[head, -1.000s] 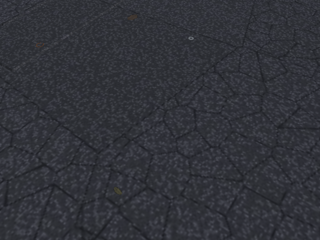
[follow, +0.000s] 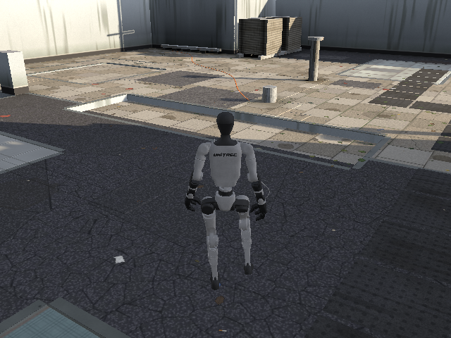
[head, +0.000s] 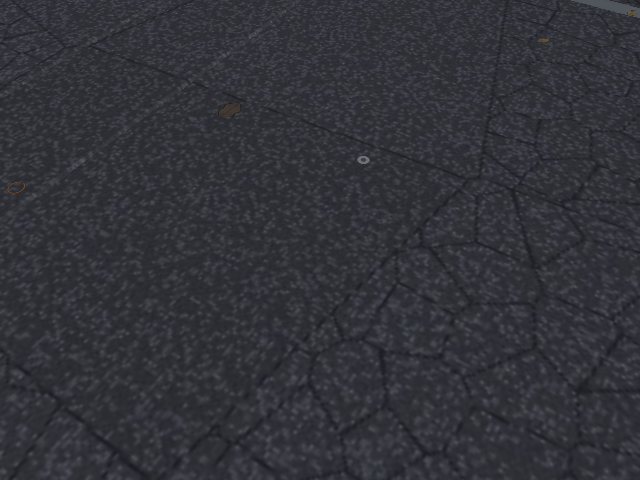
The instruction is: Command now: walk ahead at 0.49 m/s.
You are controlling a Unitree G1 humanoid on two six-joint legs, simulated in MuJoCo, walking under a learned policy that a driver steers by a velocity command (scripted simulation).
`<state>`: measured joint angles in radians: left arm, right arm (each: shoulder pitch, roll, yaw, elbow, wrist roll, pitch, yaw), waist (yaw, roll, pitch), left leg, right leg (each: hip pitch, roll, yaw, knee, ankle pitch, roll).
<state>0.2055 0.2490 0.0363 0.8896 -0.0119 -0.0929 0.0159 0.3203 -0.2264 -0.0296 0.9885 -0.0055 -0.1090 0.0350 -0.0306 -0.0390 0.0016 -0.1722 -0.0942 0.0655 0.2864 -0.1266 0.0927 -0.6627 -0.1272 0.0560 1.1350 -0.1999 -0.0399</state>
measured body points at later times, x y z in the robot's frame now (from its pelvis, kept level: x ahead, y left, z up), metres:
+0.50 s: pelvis +0.28 -0.08 +0.00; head +0.29 -0.10 +0.45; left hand +0.33 +0.18 -0.12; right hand +0.37 -0.35 -0.14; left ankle +0.29 +0.08 -0.66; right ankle +0.29 -0.16 -0.74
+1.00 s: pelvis +0.55 -0.01 -0.01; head +0.58 +0.00 +0.44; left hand +0.59 +0.25 -0.15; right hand +0.66 -0.27 -0.13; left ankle +0.61 +0.07 -0.74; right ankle +0.46 -0.16 -0.65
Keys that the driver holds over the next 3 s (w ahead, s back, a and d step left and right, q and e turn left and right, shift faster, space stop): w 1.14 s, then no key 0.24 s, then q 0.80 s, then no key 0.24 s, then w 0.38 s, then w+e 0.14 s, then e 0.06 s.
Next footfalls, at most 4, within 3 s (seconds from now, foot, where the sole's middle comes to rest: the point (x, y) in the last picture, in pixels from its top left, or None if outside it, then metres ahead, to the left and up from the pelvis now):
0.30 right None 0.33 -0.17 -0.78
0.86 left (290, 422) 0.65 0.07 -0.78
1.36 right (377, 316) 0.92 -0.15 -0.78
1.82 left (286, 361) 0.80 0.08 -0.78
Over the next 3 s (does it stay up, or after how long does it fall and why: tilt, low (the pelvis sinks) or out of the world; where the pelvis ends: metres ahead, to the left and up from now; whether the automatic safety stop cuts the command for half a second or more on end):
stays up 0.92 0.05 0.00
